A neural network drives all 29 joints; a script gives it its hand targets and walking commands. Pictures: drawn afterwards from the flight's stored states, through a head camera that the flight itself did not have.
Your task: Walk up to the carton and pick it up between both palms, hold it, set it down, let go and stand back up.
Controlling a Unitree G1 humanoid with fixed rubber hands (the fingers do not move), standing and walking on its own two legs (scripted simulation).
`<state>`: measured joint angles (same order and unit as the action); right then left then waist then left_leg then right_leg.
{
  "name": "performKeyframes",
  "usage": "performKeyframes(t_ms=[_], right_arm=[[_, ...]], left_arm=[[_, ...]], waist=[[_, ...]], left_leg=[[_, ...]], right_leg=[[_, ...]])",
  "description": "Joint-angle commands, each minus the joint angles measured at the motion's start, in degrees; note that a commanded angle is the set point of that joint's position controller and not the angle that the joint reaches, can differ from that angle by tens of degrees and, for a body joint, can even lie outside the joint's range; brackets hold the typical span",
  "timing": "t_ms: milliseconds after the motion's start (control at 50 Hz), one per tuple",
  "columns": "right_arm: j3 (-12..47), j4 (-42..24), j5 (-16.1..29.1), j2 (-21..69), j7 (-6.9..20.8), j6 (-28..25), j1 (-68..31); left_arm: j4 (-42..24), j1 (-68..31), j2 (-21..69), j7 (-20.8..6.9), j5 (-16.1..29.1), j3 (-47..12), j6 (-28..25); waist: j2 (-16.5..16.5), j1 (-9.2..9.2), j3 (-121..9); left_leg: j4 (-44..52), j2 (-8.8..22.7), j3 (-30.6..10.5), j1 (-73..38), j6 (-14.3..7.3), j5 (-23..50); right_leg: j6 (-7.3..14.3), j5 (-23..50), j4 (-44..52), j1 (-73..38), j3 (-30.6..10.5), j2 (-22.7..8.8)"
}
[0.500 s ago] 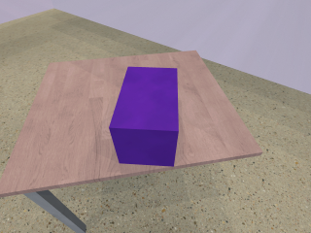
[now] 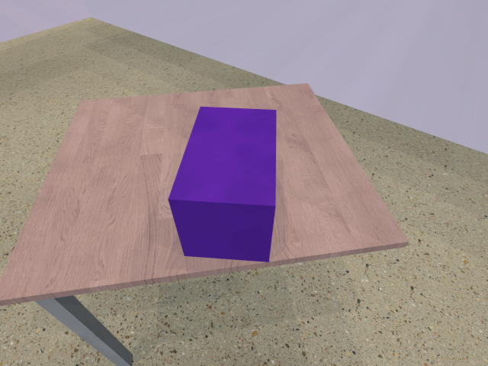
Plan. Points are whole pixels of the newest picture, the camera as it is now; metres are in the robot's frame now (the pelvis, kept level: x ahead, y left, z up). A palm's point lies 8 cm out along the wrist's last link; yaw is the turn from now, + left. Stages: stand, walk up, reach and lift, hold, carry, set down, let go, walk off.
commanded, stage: stand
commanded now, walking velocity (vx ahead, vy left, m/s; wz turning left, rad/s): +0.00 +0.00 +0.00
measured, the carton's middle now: (232, 179) +0.49 +0.06 +0.01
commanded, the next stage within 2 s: none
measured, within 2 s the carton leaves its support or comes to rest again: neither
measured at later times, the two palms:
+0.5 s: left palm out of the picture +0.09 +0.31 -0.11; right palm out of the picture +0.08 -0.31 -0.10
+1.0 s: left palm out of the picture +0.09 +0.31 -0.12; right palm out of the picture +0.09 -0.31 -0.10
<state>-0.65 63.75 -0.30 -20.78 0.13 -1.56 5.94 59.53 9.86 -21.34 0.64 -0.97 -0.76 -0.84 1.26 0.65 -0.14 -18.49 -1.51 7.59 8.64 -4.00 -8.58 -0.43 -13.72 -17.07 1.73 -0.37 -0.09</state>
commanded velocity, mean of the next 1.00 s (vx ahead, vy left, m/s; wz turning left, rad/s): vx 0.00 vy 0.00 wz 0.00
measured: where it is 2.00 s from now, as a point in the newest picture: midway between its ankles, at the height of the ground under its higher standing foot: outside the picture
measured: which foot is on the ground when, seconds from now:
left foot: down 0.00-1.00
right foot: down 0.00-1.00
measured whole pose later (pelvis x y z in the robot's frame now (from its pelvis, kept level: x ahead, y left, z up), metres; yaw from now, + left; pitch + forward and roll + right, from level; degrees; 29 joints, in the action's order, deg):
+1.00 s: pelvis +0.01 +0.01 +0.00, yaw -1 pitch -1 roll +0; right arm -0.6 64.0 -0.1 -21.4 -0.3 -1.3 5.1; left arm 60.1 8.4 -22.4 0.4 -0.6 0.4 -0.5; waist 1.6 0.1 0.8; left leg -18.5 -1.8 8.1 8.2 -4.3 -9.5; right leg -1.0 -13.6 -15.7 0.9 -1.0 -0.4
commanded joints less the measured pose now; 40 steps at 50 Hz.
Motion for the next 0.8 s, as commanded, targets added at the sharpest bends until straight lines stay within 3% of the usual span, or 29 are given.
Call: performKeyframes(t_ms=[0,40,60,100,140,160,180,220,260,280,300,340,360,380,400,420,460,480,500,540,620,640,660,680,700,720,740,760,780], right_arm=[[-2.0,-2.8,-0.7,-11.1,-0.5,-0.9,-2.7],[-2.5,-1.6,0.3,-12.9,-1.1,-1.0,-0.5],[-1.8,-2.6,0.0,-10.5,-0.8,-0.5,-3.3],[-1.4,-3.4,-0.1,-9.7,-0.4,-0.4,-4.4],[-1.9,-2.9,0.2,-11.1,-0.7,-0.6,-2.7],[-1.2,-3.9,0.3,-10.0,-0.4,-0.8,-4.1],[-1.8,-3.3,0.5,-10.9,-0.6,-1.1,-2.2],[-1.8,-2.3,0.4,-12.5,-0.7,-1.0,-1.2],[-1.7,-3.1,0.0,-11.2,-0.9,-0.8,-2.3],[-1.5,-2.5,-0.1,-10.9,-0.4,-0.6,-2.0],[-2.3,-2.6,0.0,-12.4,-1.1,-0.7,-2.2],[-1.4,-3.8,-0.2,-11.5,-0.9,-0.4,-4.5],[-1.1,-3.4,-0.1,-8.7,-1.0,-0.6,-2.6],[-1.9,-2.6,0.3,-11.7,-0.9,-0.7,-3.3],[-2.0,-2.8,-0.3,-11.0,-1.3,-0.7,-4.6],[-1.1,-3.3,-0.1,-10.5,-0.8,-0.6,-2.6],[-1.8,-2.6,-0.2,-13.2,-1.3,-0.8,-4.3],[-2.1,-2.7,0.2,-12.3,-0.7,-0.4,-2.7],[-1.3,-3.0,-0.2,-10.7,-0.8,-0.7,-3.4],[-1.0,-2.8,0.2,-9.1,-0.7,-0.9,-2.2],[-2.3,-2.5,0.0,-12.4,-1.0,-0.6,-2.2],[-1.5,-3.4,0.0,-11.0,-0.7,-0.9,-4.2],[-1.9,-3.4,0.1,-11.9,-0.7,-0.8,-2.7],[-1.5,-2.7,0.3,-9.2,-0.9,-0.7,-3.2],[-1.2,-3.0,0.7,-11.2,-0.8,-0.1,-5.1],[-1.7,-3.5,0.1,-10.7,-0.9,-0.4,-5.4],[-1.0,-3.3,0.4,-10.5,-1.0,-0.6,-3.7],[-1.2,-3.2,-0.4,-10.2,-1.3,-1.0,-5.6],[-1.9,-2.8,0.0,-12.7,-1.1,-0.7,-3.2]], left_arm=[[-2.6,-1.2,-11.1,0.7,0.4,2.8,-1.0],[-3.2,-3.1,-9.6,0.3,0.3,2.5,-0.6],[-3.5,-2.3,-12.5,0.6,-0.1,3.3,-1.0],[-3.1,-1.9,-11.3,0.1,0.0,2.9,-1.3],[-2.2,-1.2,-10.0,0.2,0.7,2.9,-1.2],[-2.0,-2.9,-11.4,0.1,0.1,2.6,-0.6],[-2.8,-2.0,-8.4,0.3,0.0,2.3,-0.7],[-1.8,-2.7,-9.4,0.0,0.0,2.4,-1.1],[-2.5,-2.1,-11.7,0.4,0.1,3.4,-0.9],[-2.1,-2.7,-11.0,0.2,0.2,3.1,-0.9],[-3.2,-3.4,-10.9,-0.1,0.2,3.1,-0.9],[-2.3,-2.0,-10.1,-0.1,0.2,2.8,-0.8],[-1.7,-3.1,-12.2,0.2,-0.2,3.2,-1.0],[-2.6,-3.4,-9.9,-0.1,0.3,2.8,-0.6],[-1.5,-3.4,-9.0,0.1,0.7,2.7,-0.6],[-1.9,-2.1,-11.4,0.3,-0.2,3.0,-0.7],[-1.8,-0.4,-8.7,-0.2,0.2,2.9,-0.5],[-2.1,-4.2,-10.2,0.2,-0.8,2.6,-0.4],[-2.6,-2.5,-11.6,0.5,0.3,3.2,-0.8],[-2.3,-4.0,-12.3,0.8,-0.4,3.6,-0.4],[-3.2,-3.2,-9.5,-0.2,1.0,3.1,-0.7],[-2.2,-3.0,-11.5,-0.1,1.2,3.6,-1.0],[-3.0,-3.4,-10.1,-0.1,0.2,3.5,-1.2],[-2.9,-4.2,-11.4,-0.2,-0.1,3.3,-1.3],[-3.0,-4.8,-12.2,-0.1,0.4,4.1,-0.7],[-3.1,-5.4,-10.6,0.1,0.2,3.3,-0.2],[-2.2,-1.5,-10.6,-0.1,0.3,3.0,-0.5],[-1.5,-1.6,-11.2,0.3,-0.2,3.3,-0.6],[-2.4,-2.4,-10.4,0.3,0.0,2.7,-0.5]], waist=[[-3.1,-0.43,2.1],[-1.7,0.98,0.6],[-1.6,-0.24,0.6],[-2.2,0.36,-0.8],[0.1,-0.56,-0.3],[-0.3,0.17,-2.7],[-3.6,-0.15,-2.7],[-3.2,0.76,-1.9],[-0.4,-0.88,-2.5],[3.2,-0.82,-1.8],[-0.1,-1.06,-4.2],[-3.8,-0.81,-4.4],[-1.2,0.16,-0.3],[1.1,-0.81,-1.3],[-2.7,-1.33,1.0],[0.5,-0.55,-2.0],[-2.3,-1.42,0.1],[2.3,-0.13,0.3],[-1.1,-1.56,0.6],[3.2,1.10,0.8],[-5.8,0.01,-4.6],[-0.7,-0.48,-2.8],[-1.3,0.38,-2.1],[-1.6,-0.72,-4.1],[0.4,-0.02,-5.6],[-1.6,0.93,-1.6],[-4.2,-0.65,-0.7],[-3.6,-0.91,0.2],[-3.3,-0.45,-3.6]], left_leg=[[2.9,9.8,-10.7,-6.9,2.1,8.2],[2.6,10.8,-11.4,-6.0,2.1,6.4],[3.3,10.3,-10.7,-7.1,2.2,4.5],[2.6,10.3,-11.4,-6.9,1.4,6.8],[3.0,10.3,-11.4,-6.6,1.3,5.9],[1.8,11.5,-10.9,-8.5,1.7,8.3],[0.9,10.8,-10.4,-8.0,2.4,7.2],[2.4,10.8,-10.9,-7.6,2.3,10.3],[1.6,11.3,-11.5,-7.1,1.6,9.3],[1.5,11.1,-11.0,-9.2,1.8,9.7],[1.0,11.2,-10.7,-9.2,1.2,11.1],[3.1,10.7,-11.1,-9.3,1.3,4.8],[2.9,10.6,-10.4,-7.0,1.9,6.5],[2.4,10.3,-10.6,-6.2,2.0,7.8],[2.9,10.7,-10.9,-5.9,1.4,7.5],[3.4,11.1,-11.7,-7.1,1.5,6.3],[3.2,11.1,-12.4,-4.8,1.7,5.7],[3.7,10.5,-11.8,-5.9,2.2,3.5],[3.9,10.3,-11.7,-5.4,1.7,5.4],[2.5,11.2,-10.9,-7.3,1.6,4.1],[1.4,10.8,-10.4,-9.7,1.8,11.2],[0.2,11.2,-10.8,-8.2,1.7,12.7],[0.8,10.9,-11.2,-8.8,1.1,12.0],[1.8,11.2,-10.8,-7.8,1.6,11.5],[1.6,11.6,-10.8,-9.5,1.3,8.7],[3.4,11.5,-11.8,-7.5,1.5,9.0],[1.5,11.2,-10.0,-6.2,1.6,7.7],[2.1,10.3,-11.2,-5.6,1.7,5.6],[2.5,10.2,-10.8,-9.6,2.3,9.6]], right_leg=[[1.3,6.0,4.2,9.6,-6.6,-7.4],[2.0,5.5,4.6,8.0,-5.3,-7.5],[2.0,4.2,4.7,9.1,-6.4,-7.0],[1.7,5.0,4.5,8.6,-5.9,-7.2],[1.7,4.4,4.4,8.4,-6.0,-7.3],[2.2,6.6,4.4,7.7,-6.2,-7.8],[2.2,5.8,5.2,7.6,-5.9,-7.8],[1.9,8.0,4.3,7.0,-6.2,-7.6],[2.0,6.8,3.6,6.2,-5.4,-7.3],[1.7,8.0,4.0,8.3,-4.6,-7.5],[2.1,7.2,4.3,6.0,-5.2,-7.5],[1.9,6.1,3.9,6.5,-6.1,-7.1],[2.2,5.7,4.5,8.0,-6.2,-7.5],[2.1,7.1,5.3,6.5,-5.7,-7.3],[1.9,5.6,4.3,7.2,-6.5,-8.2],[2.0,5.3,3.6,6.6,-5.3,-7.1],[1.8,4.7,3.9,5.4,-5.5,-6.9],[1.5,3.9,4.2,7.1,-5.0,-6.5],[2.2,4.6,3.3,7.9,-7.0,-8.2],[1.9,4.2,5.1,9.3,-6.3,-7.2],[1.4,6.9,3.9,5.5,-5.7,-7.4],[1.0,8.8,4.1,6.3,-5.2,-7.8],[2.5,10.0,4.5,7.4,-6.3,-7.7],[1.8,8.0,3.5,4.3,-6.2,-7.8],[2.0,7.4,4.3,5.2,-6.0,-6.8],[1.4,6.8,4.1,6.7,-4.8,-7.3],[1.9,7.4,5.5,6.5,-7.1,-7.6],[2.1,6.7,5.7,5.5,-5.9,-7.4],[2.1,7.8,3.3,5.9,-5.3,-7.7]])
